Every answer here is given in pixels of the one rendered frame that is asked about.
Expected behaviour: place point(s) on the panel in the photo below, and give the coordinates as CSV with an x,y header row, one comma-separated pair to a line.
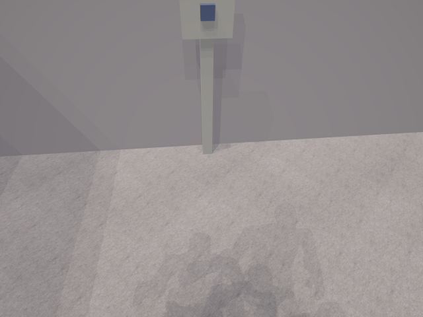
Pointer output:
x,y
193,28

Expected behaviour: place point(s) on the button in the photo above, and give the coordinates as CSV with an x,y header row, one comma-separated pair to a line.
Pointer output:
x,y
207,11

